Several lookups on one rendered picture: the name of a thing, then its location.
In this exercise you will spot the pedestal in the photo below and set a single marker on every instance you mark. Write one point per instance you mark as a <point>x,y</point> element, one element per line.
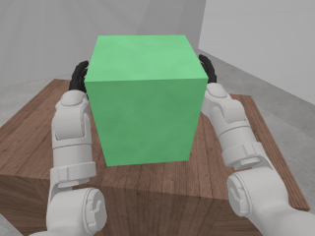
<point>175,198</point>

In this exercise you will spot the right robot forearm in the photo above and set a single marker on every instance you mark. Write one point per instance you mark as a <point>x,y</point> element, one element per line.
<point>240,148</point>

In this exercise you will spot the left robot upper arm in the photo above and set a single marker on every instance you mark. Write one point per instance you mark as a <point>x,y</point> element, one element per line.
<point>78,212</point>

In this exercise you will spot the carton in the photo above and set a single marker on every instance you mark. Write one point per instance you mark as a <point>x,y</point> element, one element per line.
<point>146,94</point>

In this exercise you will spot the robot left hand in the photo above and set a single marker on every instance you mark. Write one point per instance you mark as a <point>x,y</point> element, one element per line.
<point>78,80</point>

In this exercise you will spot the robot right hand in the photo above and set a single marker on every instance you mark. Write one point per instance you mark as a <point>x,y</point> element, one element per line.
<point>209,69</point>

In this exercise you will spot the right robot upper arm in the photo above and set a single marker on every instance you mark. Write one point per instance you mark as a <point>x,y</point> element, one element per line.
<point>259,195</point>

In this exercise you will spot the left robot forearm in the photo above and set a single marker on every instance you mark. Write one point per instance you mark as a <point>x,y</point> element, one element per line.
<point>71,135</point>

